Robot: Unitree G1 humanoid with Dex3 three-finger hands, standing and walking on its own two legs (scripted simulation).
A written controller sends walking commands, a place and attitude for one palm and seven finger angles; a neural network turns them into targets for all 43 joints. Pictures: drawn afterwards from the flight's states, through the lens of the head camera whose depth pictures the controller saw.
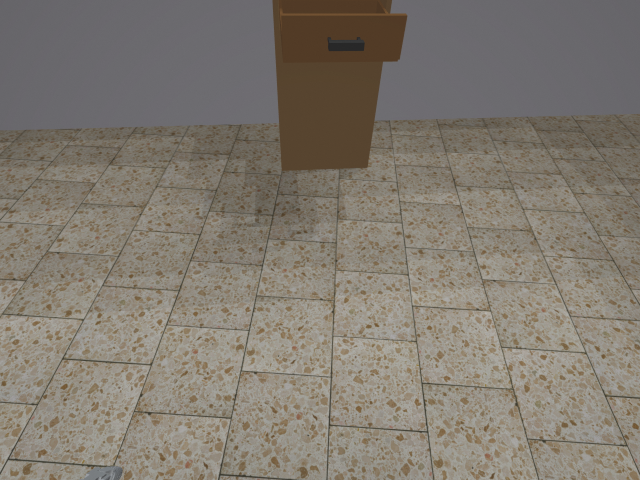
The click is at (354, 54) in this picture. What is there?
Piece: drawer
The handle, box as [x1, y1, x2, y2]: [328, 37, 364, 50]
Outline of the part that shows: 328,37 329,50 363,50 364,42 359,37 357,37 356,40 331,40 330,37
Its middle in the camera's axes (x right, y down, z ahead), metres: +0.08 -0.64 +1.26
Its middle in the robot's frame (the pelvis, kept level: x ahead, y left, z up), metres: +1.37 +0.00 -0.01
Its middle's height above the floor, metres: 0.76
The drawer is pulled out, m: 0.30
